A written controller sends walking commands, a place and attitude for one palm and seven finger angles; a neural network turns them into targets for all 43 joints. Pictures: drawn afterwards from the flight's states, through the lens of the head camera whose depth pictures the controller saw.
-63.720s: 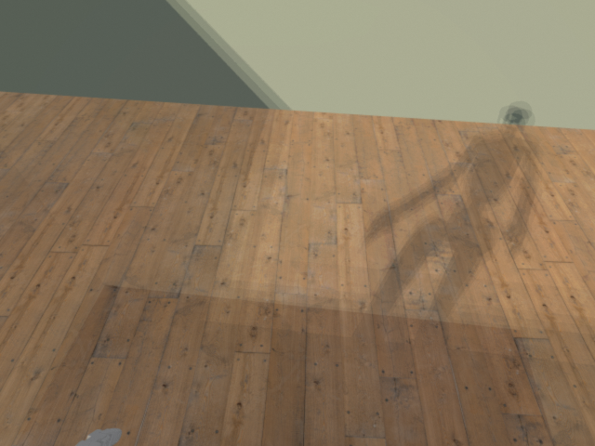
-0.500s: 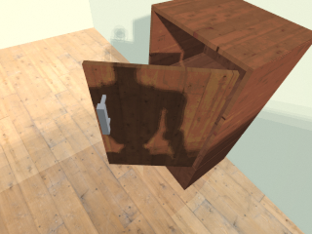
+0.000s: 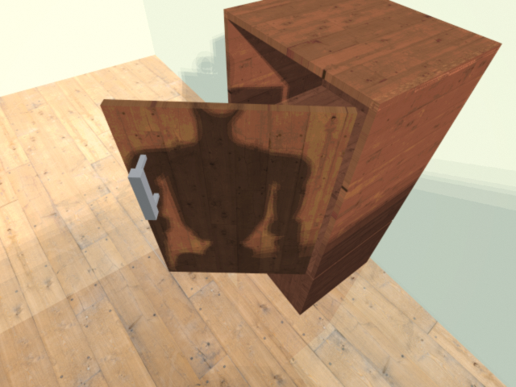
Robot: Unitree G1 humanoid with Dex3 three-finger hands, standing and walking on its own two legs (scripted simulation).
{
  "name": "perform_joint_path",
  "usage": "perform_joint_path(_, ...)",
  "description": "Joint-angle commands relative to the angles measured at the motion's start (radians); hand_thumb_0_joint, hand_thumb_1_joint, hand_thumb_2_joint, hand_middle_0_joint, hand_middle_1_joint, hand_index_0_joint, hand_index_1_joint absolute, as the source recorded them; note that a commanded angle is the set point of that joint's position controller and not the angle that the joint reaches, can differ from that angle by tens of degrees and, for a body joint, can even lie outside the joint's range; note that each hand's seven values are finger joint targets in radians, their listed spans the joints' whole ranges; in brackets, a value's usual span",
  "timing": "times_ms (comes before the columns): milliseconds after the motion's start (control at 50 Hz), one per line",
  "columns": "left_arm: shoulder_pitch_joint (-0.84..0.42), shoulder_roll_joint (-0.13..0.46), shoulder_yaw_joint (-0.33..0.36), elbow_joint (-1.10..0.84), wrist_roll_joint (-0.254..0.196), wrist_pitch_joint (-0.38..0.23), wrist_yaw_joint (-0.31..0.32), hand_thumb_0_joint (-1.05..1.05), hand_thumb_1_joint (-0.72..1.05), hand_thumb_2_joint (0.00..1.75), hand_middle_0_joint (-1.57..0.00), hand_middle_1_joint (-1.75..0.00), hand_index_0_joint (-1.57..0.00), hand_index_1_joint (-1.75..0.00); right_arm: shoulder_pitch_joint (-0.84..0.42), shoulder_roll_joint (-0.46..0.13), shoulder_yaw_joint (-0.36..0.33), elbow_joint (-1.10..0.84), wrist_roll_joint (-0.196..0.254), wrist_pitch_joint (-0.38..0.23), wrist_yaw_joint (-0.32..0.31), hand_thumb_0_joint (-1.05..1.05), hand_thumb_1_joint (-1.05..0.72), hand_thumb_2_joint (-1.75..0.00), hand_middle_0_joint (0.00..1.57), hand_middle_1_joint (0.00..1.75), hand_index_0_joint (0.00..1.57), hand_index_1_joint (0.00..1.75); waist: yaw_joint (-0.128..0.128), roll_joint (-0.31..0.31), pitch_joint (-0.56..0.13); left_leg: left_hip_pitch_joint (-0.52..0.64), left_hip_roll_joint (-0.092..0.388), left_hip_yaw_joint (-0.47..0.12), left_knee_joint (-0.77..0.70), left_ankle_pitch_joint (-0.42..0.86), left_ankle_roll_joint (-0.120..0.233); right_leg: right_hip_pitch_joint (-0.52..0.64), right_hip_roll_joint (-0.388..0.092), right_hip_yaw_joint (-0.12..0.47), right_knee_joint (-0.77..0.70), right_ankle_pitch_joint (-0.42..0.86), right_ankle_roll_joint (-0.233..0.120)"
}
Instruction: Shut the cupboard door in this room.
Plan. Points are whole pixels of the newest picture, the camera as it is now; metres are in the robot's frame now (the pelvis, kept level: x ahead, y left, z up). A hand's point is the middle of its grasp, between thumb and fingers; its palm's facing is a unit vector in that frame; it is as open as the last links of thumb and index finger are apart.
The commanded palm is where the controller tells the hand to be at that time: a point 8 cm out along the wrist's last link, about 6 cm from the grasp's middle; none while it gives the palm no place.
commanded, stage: come to a stop and stand still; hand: left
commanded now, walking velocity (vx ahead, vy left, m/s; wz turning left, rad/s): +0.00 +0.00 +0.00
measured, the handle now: (147, 188) +0.46 +0.24 +0.00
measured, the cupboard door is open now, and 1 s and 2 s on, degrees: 53 53 53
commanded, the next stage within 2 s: look again from close up in 0.62 s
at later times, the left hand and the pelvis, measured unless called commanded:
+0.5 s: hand out of the picture +0.02 +0.16 -0.18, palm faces +0.03 -0.98 -0.18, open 7.4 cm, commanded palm none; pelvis +0.03 +0.00 +0.00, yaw -1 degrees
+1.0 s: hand out of the picture +0.06 +0.22 -0.18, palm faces -0.02 -0.97 -0.25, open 7.4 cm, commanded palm none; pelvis +0.03 +0.03 -0.01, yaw -1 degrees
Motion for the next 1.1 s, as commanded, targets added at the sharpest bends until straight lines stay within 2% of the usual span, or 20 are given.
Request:
perform_joint_path(0,0.078,0.1,0.015,-0.029,-0.002,-0.015,0.009,0.0,0.9,0.9,-0.2,-0.3,-0.2,-0.3,0.023,-0.089,-0.012,-0.039,0.002,-0.014,-0.007,0.0,-0.9,-0.9,0.2,0.3,0.2,0.3,0.017,0.002,0.029,0.09,0.038,-0.033,-0.032,0.098,0.024,-0.135,-0.126,0.099,-0.126,0.155,0.003)
perform_joint_path(40,0.086,0.094,0.015,-0.026,-0.001,-0.018,0.011,0.0,0.9,0.9,-0.2,-0.3,-0.2,-0.3,0.018,-0.092,-0.014,-0.042,0.003,-0.016,-0.009,0.0,-0.9,-0.9,0.2,0.3,0.2,0.3,0.016,-0.002,0.006,0.105,0.042,-0.032,-0.027,0.125,0.026,-0.12,-0.127,0.097,-0.112,0.217,0.005)
perform_joint_path(100,0.095,0.094,0.015,-0.027,0.002,-0.018,0.013,0.0,0.9,0.9,-0.2,-0.3,-0.2,-0.3,0.004,-0.093,-0.015,-0.046,0.004,-0.017,-0.011,0.0,-0.9,-0.9,0.2,0.3,0.2,0.3,0.018,-0.005,0.008,0.11,0.044,-0.029,-0.019,0.154,0.026,-0.107,-0.127,0.092,-0.101,0.287,0.011)
perform_joint_path(180,0.099,0.089,0.013,-0.022,0.004,-0.016,0.014,0.0,0.9,0.9,-0.2,-0.3,-0.2,-0.3,-0.017,-0.096,-0.014,-0.048,0.004,-0.015,-0.012,0.0,-0.9,-0.9,0.2,0.3,0.2,0.3,0.018,-0.014,0.029,0.118,0.045,-0.028,-0.021,0.162,0.027,-0.117,-0.126,0.091,-0.101,0.304,0.015)
perform_joint_path(280,0.095,0.101,0.014,-0.025,0.005,-0.017,0.014,0.0,0.9,0.9,-0.2,-0.3,-0.2,-0.3,-0.037,-0.108,-0.012,-0.057,0.004,-0.015,-0.012,0.0,-0.9,-0.9,0.2,0.3,0.2,0.3,0.02,0.008,0.013,0.129,0.044,-0.026,-0.023,0.171,0.026,-0.099,-0.128,0.091,-0.103,0.318,0.018)
perform_joint_path(500,0.078,0.125,0.016,-0.029,0.006,-0.018,0.015,0.0,0.9,0.9,-0.2,-0.3,-0.2,-0.3,-0.059,-0.132,-0.008,-0.068,0.002,-0.019,-0.011,0.0,-0.9,-0.9,0.2,0.3,0.2,0.3,0.024,-0.014,-0.015,0.149,0.046,-0.027,-0.023,0.24,0.028,-0.055,-0.132,0.079,-0.093,0.408,0.024)
perform_joint_path(580,0.074,0.13,0.016,-0.029,0.006,-0.016,0.014,0.0,0.9,0.9,-0.2,-0.3,-0.2,-0.3,-0.062,-0.133,-0.006,-0.066,0.003,-0.019,-0.01,0.0,-0.9,-0.9,0.2,0.3,0.2,0.3,0.028,-0.003,0.001,0.145,0.044,-0.027,-0.035,0.224,0.03,-0.058,-0.134,0.075,-0.105,0.37,0.025)
perform_joint_path(680,0.074,0.133,0.016,-0.028,0.006,-0.017,0.014,0.0,0.9,0.9,-0.2,-0.3,-0.2,-0.3,-0.062,-0.14,-0.005,-0.065,0.002,-0.021,-0.011,0.0,-0.9,-0.9,0.2,0.3,0.2,0.3,0.029,-0.013,-0.011,0.158,0.042,-0.03,-0.032,0.251,0.032,-0.046,-0.136,0.071,-0.101,0.4,0.025)
perform_joint_path(700,0.136,0.147,0.011,-0.018,0.025,-0.056,0.058,0.0,0.9,0.9,-0.2,-0.3,-0.2,-0.3,-0.128,-0.18,-0.018,-0.145,0.011,-0.041,0.001,0.0,-0.9,-0.9,0.2,0.3,0.2,0.3,0.039,0.047,0.021,0.09,0.03,0.022,0.226,0.312,0.032,-0.13,-0.177,0.166,-0.095,0.819,0.069)
perform_joint_path(720,0.082,0.201,0.025,-0.075,0.021,-0.063,0.05,0.0,0.9,0.9,-0.2,-0.3,-0.2,-0.3,-0.066,-0.12,-0.009,-0.173,0.005,-0.035,0.012,0.0,-0.9,-0.9,0.2,0.3,0.2,0.3,-0.009,0.001,-0.018,-0.021,-0.002,-0.008,0.2,-0.027,0.054,-0.025,-0.214,0.151,-0.025,0.875,0.017)
perform_joint_path(740,0.046,0.188,0.018,-0.09,0.019,-0.066,0.045,0.0,0.9,0.9,-0.2,-0.3,-0.2,-0.3,-0.022,-0.119,-0.012,-0.177,0.004,-0.035,0.012,0.0,-0.9,-0.9,0.2,0.3,0.2,0.3,-0.025,-0.031,-0.068,-0.026,-0.004,-0.003,0.158,-0.067,0.059,0.001,-0.193,0.124,0.024,0.815,-0.021)
perform_joint_path(760,0.044,0.183,0.021,-0.108,0.017,-0.069,0.041,0.0,0.9,0.9,-0.2,-0.3,-0.2,-0.3,0.007,-0.126,-0.009,-0.182,-0.001,-0.044,0.013,0.0,-0.9,-0.9,0.2,0.3,0.2,0.3,-0.02,-0.001,-0.129,0.013,-0.017,0.008,0.115,0.055,0.06,0.05,-0.175,0.1,0.092,0.9,-0.03)
perform_joint_path(780,0.067,0.184,0.019,-0.117,0.01,-0.068,0.038,0.0,0.9,0.9,-0.2,-0.3,-0.2,-0.3,0.015,-0.149,-0.011,-0.187,0.0,-0.047,0.01,0.0,-0.9,-0.9,0.2,0.3,0.2,0.3,-0.014,0.002,-0.169,0.067,-0.009,-0.005,0.138,0.197,0.074,0.042,-0.149,0.087,0.13,0.868,-0.022)
perform_joint_path(800,0.077,0.174,0.022,-0.118,0.006,-0.064,0.039,0.0,0.9,0.9,-0.2,-0.3,-0.2,-0.3,0.021,-0.166,-0.016,-0.192,0.001,-0.048,0.005,0.0,-0.9,-0.9,0.2,0.3,0.2,0.3,-0.009,-0.007,-0.172,0.096,0.013,-0.012,0.158,0.32,0.086,0.013,-0.133,0.078,0.14,0.805,-0.015)
perform_joint_path(840,0.084,0.166,0.019,-0.123,0.005,-0.047,0.038,0.0,0.9,0.9,-0.2,-0.3,-0.2,-0.3,0.003,-0.175,-0.016,-0.205,0.006,-0.042,0.001,0.0,-0.9,-0.9,0.2,0.3,0.2,0.3,0.003,0.009,-0.119,0.089,0.031,-0.022,0.167,0.367,0.087,-0.037,-0.12,0.072,0.108,0.621,-0.008)
perform_joint_path(880,0.073,0.162,0.013,-0.13,0.007,-0.034,0.036,0.0,0.9,0.9,-0.2,-0.3,-0.2,-0.3,-0.013,-0.173,-0.012,-0.211,0.004,-0.036,0.001,0.0,-0.9,-0.9,0.2,0.3,0.2,0.3,0.008,-0.009,-0.047,0.06,0.028,-0.033,0.141,0.308,0.087,-0.075,-0.109,0.074,0.081,0.482,-0.007)
perform_joint_path(920,0.055,0.161,0.012,-0.141,0.006,-0.02,0.034,0.0,0.9,0.9,-0.2,-0.3,-0.2,-0.3,-0.014,-0.185,-0.012,-0.21,0.003,-0.034,0.003,0.0,-0.9,-0.9,0.2,0.3,0.2,0.3,0.01,0.002,-0.018,0.05,0.036,-0.056,0.101,0.268,0.091,-0.099,-0.091,0.065,0.072,0.291,-0.005)
perform_joint_path(960,0.054,0.153,0.009,-0.146,0.007,-0.012,0.031,0.0,0.9,0.9,-0.2,-0.3,-0.2,-0.3,-0.028,-0.182,-0.011,-0.201,0.001,-0.035,0.003,0.0,-0.9,-0.9,0.2,0.3,0.2,0.3,0.021,0.05,0.023,0.023,0.041,-0.078,0.056,0.203,0.101,-0.116,-0.077,0.066,0.051,0.141,-0.002)
perform_joint_path(1040,0.03,0.169,0.007,-0.145,0.006,-0.002,0.021,0.0,0.9,0.9,-0.2,-0.3,-0.2,-0.3,-0.048,-0.196,-0.011,-0.208,0.0,-0.029,0.01,0.0,-0.9,-0.9,0.2,0.3,0.2,0.3,0.022,0.034,0.06,-0.008,0.035,-0.097,-0.029,-0.037,0.099,-0.153,-0.077,0.073,0.014,-0.029,0.002)
perform_joint_path(1080,0.032,0.177,0.006,-0.144,0.007,-0.004,0.017,0.0,0.9,0.9,-0.2,-0.3,-0.2,-0.3,-0.046,-0.196,-0.01,-0.203,-0.001,-0.031,0.012,0.0,-0.9,-0.9,0.2,0.3,0.2,0.3,0.025,0.034,0.044,-0.004,0.029,-0.096,-0.043,-0.057,0.097,-0.14,-0.082,0.073,0.004,-0.028,0.004)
